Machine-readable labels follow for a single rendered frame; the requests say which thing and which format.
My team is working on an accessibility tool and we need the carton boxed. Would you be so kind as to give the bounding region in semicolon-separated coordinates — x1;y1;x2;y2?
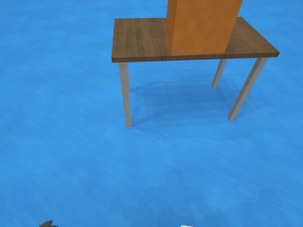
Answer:
165;0;243;56

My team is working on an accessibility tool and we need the table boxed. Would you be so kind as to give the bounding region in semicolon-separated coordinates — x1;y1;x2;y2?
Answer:
111;17;280;128

